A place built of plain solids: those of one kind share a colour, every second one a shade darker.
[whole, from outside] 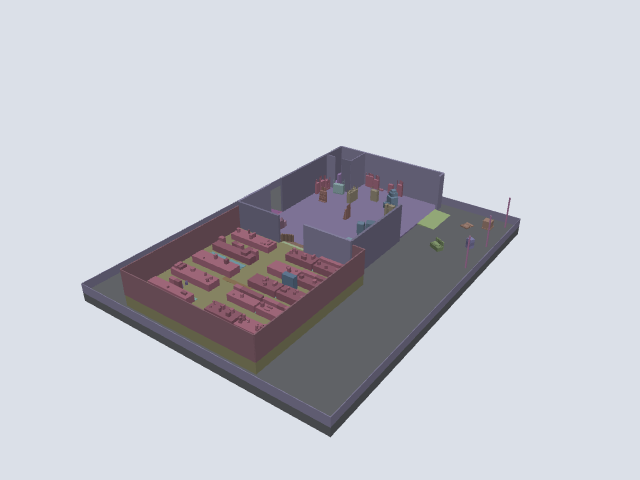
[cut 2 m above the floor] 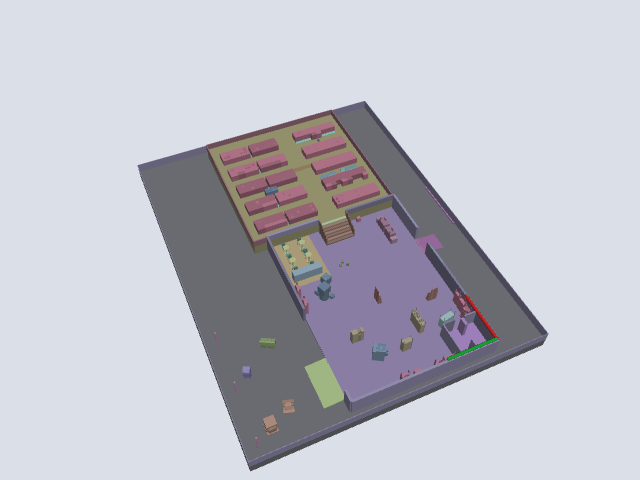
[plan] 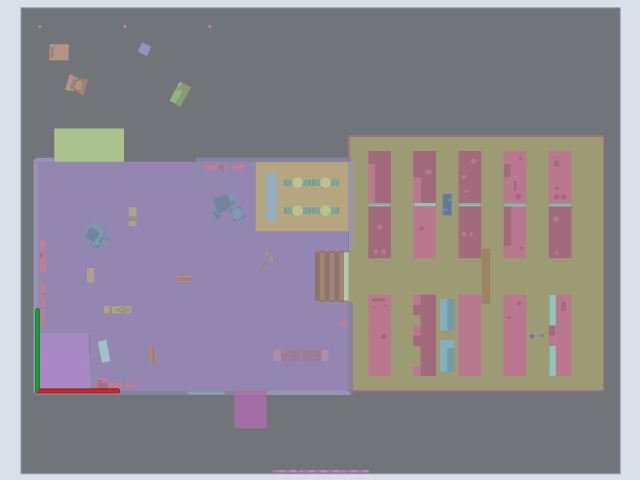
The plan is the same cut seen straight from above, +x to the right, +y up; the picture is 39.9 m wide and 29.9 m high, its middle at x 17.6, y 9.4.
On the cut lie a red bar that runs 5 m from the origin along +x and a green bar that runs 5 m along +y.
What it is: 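A garden centre of today, L plan; a shop hall of 19 by 14 m with the tills and a cafe corner, glass 16 by 16 m, yard 11 by 9 m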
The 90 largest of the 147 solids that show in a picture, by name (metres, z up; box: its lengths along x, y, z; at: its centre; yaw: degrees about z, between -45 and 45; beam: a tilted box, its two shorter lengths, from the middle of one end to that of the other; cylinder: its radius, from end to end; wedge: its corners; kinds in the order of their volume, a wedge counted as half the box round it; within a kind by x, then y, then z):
{
 "floor_glass_1": {"box": [15.87, 15.87, 1.34], "at": [27.34, 7.93, 0.62]},
 "wall_1": {"box": [0.06, 29.09, 1.05], "at": [-1.03, 9.36, 0.47]},
 "wall_2": {"box": [0.25, 14.52, 4.53], "at": [-0.12, 7.13, 2.22]},
 "wall_3": {"box": [1.12, 0.25, 4.53], "at": [0.44, 14.39, 2.22]},
 "wall_4": {"box": [3.25, 0.12, 4.53], "at": [1.62, 3.55, 2.22]},
 "wall_5": {"box": [0.12, 1.27, 4.53], "at": [3.25, 0.64, 2.22]},
 "wall_6": {"box": [0.12, 1.27, 4.53], "at": [3.25, 2.91, 2.22]},
 "wall_7": {"box": [12.36, 0.25, 4.53], "at": [6.05, -0.12, 2.22]},
 "wall_8": {"box": [9.63, 0.25, 4.53], "at": [14.71, 14.39, 2.22]},
 "wall_9": {"box": [5.21, 0.25, 4.53], "at": [16.92, -0.12, 2.22]},
 "wall_10": {"box": [37.39, 0.06, 1.05], "at": [17.64, -5.16, 0.47]},
 "wall_11": {"box": [37.39, 0.06, 1.05], "at": [17.64, 23.87, 0.47]},
 "wall_12": {"box": [0.25, 5.66, 4.53], "at": [19.52, 2.7, 2.22]},
 "wall_13": {"box": [0.25, 5.66, 4.53], "at": [19.52, 11.57, 2.22]},
 "wall_14": {"box": [0.06, 29.09, 1.05], "at": [36.3, 9.36, 0.47]},
 "bench_1": {"box": [0.42, 0.78, 1.11], "at": [20.81, 12.09, 1.8]},
 "bench_2": {"box": [0.42, 0.82, 1.11], "at": [20.81, 12.89, 1.8]},
 "bench_3": {"box": [0.42, 0.82, 1.11], "at": [20.81, 13.72, 1.8]},
 "bench_4": {"box": [0.42, 0.81, 1.11], "at": [20.81, 14.54, 1.8]},
 "bench_5": {"box": [1.42, 5.08, 0.74], "at": [21.31, 3.46, 1.61]},
 "bench_6": {"box": [1.42, 3.24, 0.81], "at": [21.31, 9.88, 1.65]},
 "bench_7": {"box": [0.99, 3.24, 0.78], "at": [21.52, 13.32, 1.63]},
 "bench_8": {"box": [0.47, 0.78, 1.06], "at": [23.65, 12.09, 1.77]},
 "bench_9": {"box": [0.47, 0.82, 1.06], "at": [23.65, 12.89, 1.77]},
 "bench_10": {"box": [0.47, 0.82, 1.06], "at": [23.65, 13.72, 1.77]},
 "bench_11": {"box": [0.47, 0.81, 1.06], "at": [23.65, 14.54, 1.77]},
 "bench_12": {"box": [1.23, 0.65, 1.13], "at": [24.03, 5.05, 1.81]},
 "bench_13": {"box": [1.42, 3.24, 0.81], "at": [24.12, 9.88, 1.65]},
 "bench_14": {"box": [0.97, 5.08, 0.8], "at": [24.35, 3.46, 1.64]},
 "bench_15": {"box": [0.94, 3.24, 0.75], "at": [24.36, 13.32, 1.62]},
 "bench_16": {"box": [1.42, 5.08, 0.79], "at": [26.94, 3.46, 1.64]},
 "bench_17": {"box": [1.42, 3.24, 0.76], "at": [26.94, 9.88, 1.62]},
 "bench_18": {"box": [1.42, 3.24, 0.81], "at": [26.94, 13.32, 1.65]},
 "bench_19": {"box": [0.42, 0.78, 1.12], "at": [29.25, 12.09, 1.8]},
 "bench_20": {"box": [0.42, 0.82, 1.12], "at": [29.25, 12.89, 1.8]},
 "bench_21": {"box": [0.42, 0.82, 1.12], "at": [29.25, 13.72, 1.8]},
 "bench_22": {"box": [0.42, 0.81, 1.12], "at": [29.25, 14.54, 1.8]},
 "bench_23": {"box": [0.47, 0.78, 1.12], "at": [29.28, 8.65, 1.8]},
 "bench_24": {"box": [0.47, 0.82, 1.12], "at": [29.28, 9.45, 1.8]},
 "bench_25": {"box": [0.47, 1.64, 1.12], "at": [29.28, 10.68, 1.8]},
 "bench_26": {"box": [1.42, 5.08, 0.77], "at": [29.75, 3.46, 1.63]},
 "bench_27": {"box": [0.99, 3.24, 0.74], "at": [29.96, 13.32, 1.61]},
 "bench_28": {"box": [0.94, 3.24, 0.77], "at": [29.99, 9.88, 1.63]},
 "bench_29": {"box": [0.42, 0.65, 1.36], "at": [32.07, 3.12, 1.92]},
 "bench_30": {"box": [1.42, 3.24, 0.84], "at": [32.56, 9.88, 1.66]},
 "bench_31": {"box": [1.42, 3.24, 0.74], "at": [32.56, 13.32, 1.61]},
 "bench_32": {"box": [0.99, 5.08, 0.85], "at": [32.77, 3.46, 1.67]},
 "floor_shop_1": {"box": [19.4, 14.27, 0.22], "at": [9.7, 7.13, 0.06]},
 "glazing_glass_1": {"box": [0.15, 1.6, 2.78], "at": [19.4, 15.07, 2.63]},
 "glazing_glass_2": {"box": [15.87, 0.11, 2.78], "at": [27.34, 0.0, 2.63]},
 "glazing_glass_3": {"box": [15.87, 0.13, 2.78], "at": [27.34, 15.87, 2.63]},
 "glazing_glass_4": {"box": [0.07, 15.87, 2.78], "at": [35.27, 7.93, 2.63]},
 "floor_cafe_1": {"box": [5.79, 4.32, 0.23], "at": [16.5, 12.1, 0.06]},
 "floor_plants_shop_1": {"box": [0.92, 1.1, 1.51], "at": [3.6, 9.85, 0.88], "yaw": -31.0},
 "floor_plants_shop_2": {"cylinder": 0.46, "from": [11.49, 11.65, 0.12], "to": [11.49, 11.65, 2.13]},
 "floor_plants_shop_3": {"box": [0.88, 0.92, 0.97], "at": [11.49, 11.65, 1.64], "yaw": 21.8},
 "floor_plants_shop_4": {"cylinder": 0.36, "from": [12.43, 11.03, 0.12], "to": [12.43, 11.03, 2.26]},
 "floor_plants_shop_5": {"box": [0.73, 0.77, 1.11], "at": [12.43, 11.03, 1.7], "yaw": 21.8},
 "pebblebed_glass_1": {"box": [1.32, 3.33, 0.08], "at": [21.31, 13.26, 1.28]},
 "pebblebed_glass_2": {"box": [1.32, 6.63, 0.09], "at": [24.12, 11.61, 1.29]},
 "pebblebed_glass_3": {"box": [1.32, 3.33, 0.09], "at": [26.94, 13.26, 1.29]},
 "pebblebed_glass_4": {"box": [1.32, 3.33, 0.09], "at": [29.75, 13.26, 1.29]},
 "pebblebed_glass_5": {"box": [1.32, 5.03, 0.09], "at": [32.56, 3.46, 1.29]},
 "pebblebed_glass_6": {"box": [1.32, 3.33, 0.09], "at": [32.56, 13.26, 1.29]},
 "shop_glass_1": {"box": [0.3, 3.01, 0.53], "at": [18.04, 7.13, 0.39]},
 "shop_glass_2": {"box": [0.3, 3.01, 0.69], "at": [18.34, 7.13, 0.47]},
 "shop_glass_3": {"box": [0.3, 3.01, 0.85], "at": [18.65, 7.13, 0.55]},
 "shop_glass_4": {"box": [0.3, 3.01, 1.01], "at": [18.95, 7.13, 0.63]},
 "floor_stores_1": {"box": [3.23, 3.53, 0.23], "at": [1.62, 1.77, 0.06]},
 "cafe_counter_1": {"box": [0.7, 3.0, 1.1], "at": [14.59, 12.1, 0.67]},
 "glazing_shopfront_1": {"box": [2.23, 0.19, 2.75], "at": [10.51, -0.12, 1.5]},
 "glazing_shopfront_2": {"box": [3.68, 0.11, 2.75], "at": [16.76, -0.12, 1.5]},
 "pot_shelves_shop_1": {"box": [0.46, 0.91, 1.42], "at": [3.31, 7.2, 0.83]},
 "pot_shelves_shop_2": {"box": [1.7, 0.47, 1.4], "at": [5.0, 5.05, 0.82]},
 "pot_shelves_shop_3": {"box": [0.48, 0.57, 1.57], "at": [5.93, 11.15, 0.91]},
 "more_till_counter_till_1": {"box": [1.18, 0.7, 1.09], "at": [15.74, 2.2, 0.67]},
 "more_till_counter_till_2": {"box": [1.19, 0.7, 1.09], "at": [17.11, 2.2, 0.67]},
 "line_shopwall_1": {"box": [0.24, 1.07, 1.54], "at": [0.31, 4.6, 0.89]},
 "line_shopwall_2": {"box": [0.85, 0.33, 1.41], "at": [4.85, 0.34, 0.83]},
 "line_shopwall_3": {"box": [0.82, 0.32, 1.46], "at": [10.82, 13.92, 0.86]},
 "line_shopwall_4": {"box": [0.8, 0.32, 1.53], "at": [12.55, 13.94, 0.89]},
 "floor_land_shop_glass_1": {"box": [0.3, 3.21, 1.34], "at": [19.25, 7.13, 0.62]},
 "ttrolley_glass_1": {"box": [0.6, 1.36, 1.49], "at": [25.53, 11.61, 1.99]},
 "ramp_shop_yard_1": {"wedge": [[1.05, 14.27, -0.05], [1.05, 14.27, 0.17], [1.05, 16.35, -0.05], [1.05, 16.35, 0.0], [5.39, 14.27, -0.05], [5.39, 14.27, 0.17], [5.39, 16.35, -0.05], [5.39, 16.35, 0.0]]},
 "stores_shelf_1": {"box": [0.8, 0.3, 1.95], "at": [0.5, 1.93, 1.1]},
 "stores_shelf_2": {"box": [0.8, 0.3, 1.95], "at": [2.75, 1.62, 1.1]},
 "pallet_sacks_yard_1": {"box": [0.9, 0.95, 1.04], "at": [1.44, 21.1, 0.47], "yaw": -0.5},
 "tiered_trolley_shop_1": {"box": [0.53, 1.35, 1.26], "at": [4.15, 2.46, 0.75], "yaw": 11.5},
 "paving_samples_yard_1": {"box": [0.79, 1.37, 0.48], "at": [8.89, 18.49, 0.19], "yaw": -28.5},
 "ramp_entrance_1": {"wedge": [[12.28, -2.33, -0.05], [12.28, -2.33, 0.0], [12.28, -0.25, -0.05], [12.28, -0.25, 0.17], [14.27, -2.33, -0.05], [14.27, -2.33, 0.0], [14.27, -0.25, -0.05], [14.27, -0.25, 0.17]]}
}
